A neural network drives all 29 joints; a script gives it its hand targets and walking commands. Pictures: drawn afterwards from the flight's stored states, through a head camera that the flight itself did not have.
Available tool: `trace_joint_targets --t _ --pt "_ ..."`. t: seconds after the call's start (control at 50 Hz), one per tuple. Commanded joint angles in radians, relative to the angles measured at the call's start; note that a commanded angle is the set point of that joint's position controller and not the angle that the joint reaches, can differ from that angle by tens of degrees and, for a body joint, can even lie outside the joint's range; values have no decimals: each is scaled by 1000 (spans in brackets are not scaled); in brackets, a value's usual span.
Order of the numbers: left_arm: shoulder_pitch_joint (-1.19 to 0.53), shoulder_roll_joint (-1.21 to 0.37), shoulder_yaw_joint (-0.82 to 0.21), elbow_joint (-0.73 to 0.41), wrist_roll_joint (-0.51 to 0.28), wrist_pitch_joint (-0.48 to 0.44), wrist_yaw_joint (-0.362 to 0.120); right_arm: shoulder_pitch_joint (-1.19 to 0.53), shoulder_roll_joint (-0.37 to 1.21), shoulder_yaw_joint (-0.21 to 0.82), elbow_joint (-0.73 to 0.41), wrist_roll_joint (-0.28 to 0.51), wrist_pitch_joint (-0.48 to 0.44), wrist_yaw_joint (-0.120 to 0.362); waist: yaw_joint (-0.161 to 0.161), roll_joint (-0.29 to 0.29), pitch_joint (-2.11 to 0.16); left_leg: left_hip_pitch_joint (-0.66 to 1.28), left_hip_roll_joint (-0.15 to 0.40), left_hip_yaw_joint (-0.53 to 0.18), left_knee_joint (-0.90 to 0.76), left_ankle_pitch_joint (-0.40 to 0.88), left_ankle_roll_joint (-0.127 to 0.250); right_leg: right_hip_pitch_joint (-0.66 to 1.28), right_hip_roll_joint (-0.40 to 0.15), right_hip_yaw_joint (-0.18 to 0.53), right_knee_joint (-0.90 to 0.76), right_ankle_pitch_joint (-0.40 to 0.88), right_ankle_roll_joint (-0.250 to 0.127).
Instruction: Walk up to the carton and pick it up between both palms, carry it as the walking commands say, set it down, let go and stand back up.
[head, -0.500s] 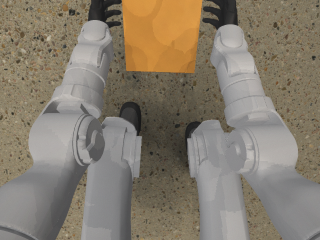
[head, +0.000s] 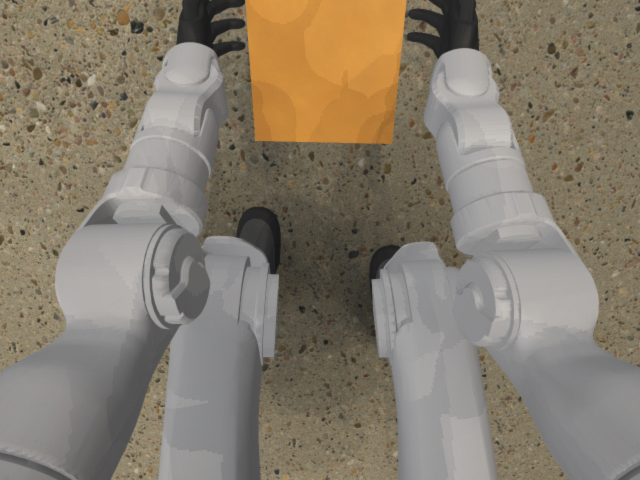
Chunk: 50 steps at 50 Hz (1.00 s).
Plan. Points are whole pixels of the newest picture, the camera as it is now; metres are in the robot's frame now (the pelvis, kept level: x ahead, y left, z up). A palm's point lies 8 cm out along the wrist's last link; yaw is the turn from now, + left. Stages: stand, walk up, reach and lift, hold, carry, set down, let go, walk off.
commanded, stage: set down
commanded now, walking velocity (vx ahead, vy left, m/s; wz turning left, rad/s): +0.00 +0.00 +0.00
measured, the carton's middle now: (326, 66) +0.50 +0.04 -0.32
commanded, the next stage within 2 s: none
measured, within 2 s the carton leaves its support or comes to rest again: rests again in 1.46 s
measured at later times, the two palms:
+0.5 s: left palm (200, 45) +0.50 +0.16 -0.21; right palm (456, 44) +0.51 -0.10 -0.21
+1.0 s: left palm (202, 40) +0.50 +0.17 -0.22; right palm (457, 38) +0.52 -0.10 -0.22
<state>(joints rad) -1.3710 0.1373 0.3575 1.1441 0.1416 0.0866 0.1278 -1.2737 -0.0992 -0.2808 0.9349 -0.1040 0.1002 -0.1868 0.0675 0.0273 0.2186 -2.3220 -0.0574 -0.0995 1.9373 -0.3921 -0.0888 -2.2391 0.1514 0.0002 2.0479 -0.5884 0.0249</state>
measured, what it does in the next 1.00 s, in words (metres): stands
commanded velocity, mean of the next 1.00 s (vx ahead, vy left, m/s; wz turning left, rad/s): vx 0.00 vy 0.00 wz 0.00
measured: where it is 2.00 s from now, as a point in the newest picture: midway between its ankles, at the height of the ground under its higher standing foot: (326, 303)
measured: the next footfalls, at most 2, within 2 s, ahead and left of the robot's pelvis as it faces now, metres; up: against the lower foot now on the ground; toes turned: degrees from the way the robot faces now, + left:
none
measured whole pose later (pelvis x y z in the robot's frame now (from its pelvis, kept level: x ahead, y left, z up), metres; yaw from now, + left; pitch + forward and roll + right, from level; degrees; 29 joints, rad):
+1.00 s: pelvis +0.02 +0.00 +0.00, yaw -1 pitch +47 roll -1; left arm -1.37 0.14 0.44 1.18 0.14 0.02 0.07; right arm -1.28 -0.13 -0.28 0.98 -0.10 0.04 -0.11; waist 0.07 0.03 0.20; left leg -2.34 -0.05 -0.10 1.95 -0.44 -0.08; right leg -2.25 0.15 0.00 2.05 -0.63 0.02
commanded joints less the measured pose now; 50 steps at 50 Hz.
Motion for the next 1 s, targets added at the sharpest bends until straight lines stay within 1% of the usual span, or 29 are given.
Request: trace_joint_targets --t 0.0,0.04,0.06,0.08,0.1,0.14,0.16,0.18,0.24,0.26,0.3,0.32,0.34,0.36,0.38,0.4,0.44,0.48,0.58,0.6,0.64,0.66,0.74,0.76,0.82,0.86,0.88,0.94,0.98 --pt "-344 -685 -168 -93 -105 -80 -200 -498 729 287 30 20 -50 258 -2 -187 -952 486 -61 139 78 208 80 282 3 40 -156 289 -3" --pt "-351 -672 -165 -87 -104 -79 -202 -482 723 275 42 8 -50 259 -15 -194 -933 481 -60 136 78 197 83 273 1 40 -159 279 -3" --pt "-346 -678 -158 -87 -103 -80 -201 -496 712 280 29 8 -52 261 -8 -194 -942 484 -62 138 78 205 81 277 4 41 -159 285 -3" --pt "-326 -671 -152 -55 -93 -76 -203 -484 698 275 44 1 -52 259 -13 -188 -912 467 -56 138 82 195 80 259 0 42 -162 275 -3" --pt "-343 -661 -153 -78 -97 -79 -202 -483 694 262 52 -2 -49 259 -15 -183 -913 462 -58 136 77 195 80 268 -1 41 -155 275 -5" --pt "-333 -653 -148 -78 -87 -78 -203 -477 693 266 55 -3 -50 262 -11 -180 -913 453 -56 141 78 198 80 271 1 49 -161 287 -4" --pt "-328 -648 -138 -66 -79 -80 -202 -481 694 270 49 -2 -52 263 1 -188 -914 461 -57 139 78 196 82 266 -1 48 -158 280 -3" --pt "-317 -645 -134 -56 -78 -79 -202 -467 681 257 72 -13 -52 261 -14 -187 -900 450 -56 137 79 192 80 261 -2 50 -163 279 -3" --pt "-309 -623 -122 -46 -63 -79 -202 -471 677 256 71 -9 -48 267 3 -187 -893 441 -54 134 75 197 84 256 -3 53 -153 283 -2" --pt "-300 -627 -114 -35 -55 -75 -205 -455 663 243 83 -22 -48 267 -11 -181 -876 434 -54 137 73 184 83 243 -2 54 -162 267 -3" --pt "-305 -606 -112 -30 -55 -76 -206 -458 658 236 81 -27 -48 269 -7 -185 -864 423 -54 133 68 174 85 242 -4 52 -161 271 -3" --pt "-284 -612 -110 -13 -52 -75 -204 -455 642 232 83 -33 -51 267 -21 -181 -857 431 -54 128 68 180 83 221 -3 48 -156 266 -4" --pt "-293 -608 -112 -34 -44 -77 -204 -461 649 240 72 -21 -51 272 -2 -170 -867 433 -51 128 70 200 84 228 -3 55 -152 287 -1" --pt "-287 -612 -111 -12 -44 -76 -207 -450 644 235 83 -32 -51 273 -13 -179 -861 425 -50 130 72 195 82 225 -6 53 -153 281 -3" --pt "-292 -607 -112 -38 -47 -79 -205 -458 646 242 72 -23 -53 271 -2 -172 -871 417 -54 134 73 194 85 245 -6 59 -155 285 -6" --pt "-285 -598 -100 -12 -41 -77 -206 -443 642 231 92 -37 -49 270 -12 -189 -845 412 -52 128 76 189 85 222 -7 59 -161 276 -3" --pt "-272 -577 -88 -4 -26 -78 -206 -421 637 223 111 -46 -48 271 -7 -190 -839 404 -51 125 70 181 87 219 -6 57 -156 277 -1" --pt "-257 -576 -96 -7 -24 -76 -208 -427 625 227 97 -37 -51 276 -5 -167 -834 404 -47 124 70 203 86 211 -5 62 -150 299 -1" --pt "-230 -551 -69 19 -5 -77 -207 -402 608 216 129 -55 -49 279 -2 -174 -811 383 -51 125 67 196 85 202 -11 67 -156 295 -1" --pt "-230 -556 -73 22 -9 -77 -210 -386 612 214 134 -63 -48 279 -15 -179 -806 371 -49 124 69 183 86 214 -12 66 -158 292 -2" --pt "-224 -559 -82 21 -10 -79 -210 -390 600 217 122 -56 -53 282 -9 -169 -808 374 -48 121 70 203 86 192 -11 62 -151 303 -1" --pt "-225 -556 -84 23 -9 -81 -209 -371 592 203 137 -64 -53 281 -16 -163 -798 382 -48 117 67 206 85 179 -8 63 -151 301 -4" --pt "-209 -541 -79 33 -6 -79 -211 -375 583 209 134 -62 -55 284 -14 -155 -789 378 -45 117 68 207 84 173 -11 63 -151 306 -2" --pt "-199 -530 -75 47 1 -83 -208 -372 589 215 138 -59 -56 286 -2 -162 -775 365 -45 116 68 201 87 172 -14 70 -147 304 -2" --pt "-196 -531 -75 34 -1 -83 -210 -359 567 203 134 -69 -60 285 -24 -161 -787 372 -45 113 70 220 85 176 -13 64 -149 318 -3" --pt "-183 -515 -68 39 6 -86 -207 -345 570 205 145 -67 -60 284 -17 -161 -794 384 -45 110 69 221 84 167 -10 61 -146 318 2" --pt "-181 -508 -64 46 8 -86 -207 -364 560 215 121 -59 -64 282 -4 -164 -784 379 -41 112 72 223 86 175 -14 68 -146 320 1" --pt "-181 -503 -72 42 2 -89 -207 -346 545 213 135 -65 -67 280 -16 -160 -791 387 -41 110 79 243 80 166 -14 65 -148 332 2" --pt "-163 -494 -55 58 11 -90 -205 -333 535 210 149 -71 -65 278 -10 -163 -793 381 -43 115 83 245 78 176 -18 71 -152 329 3"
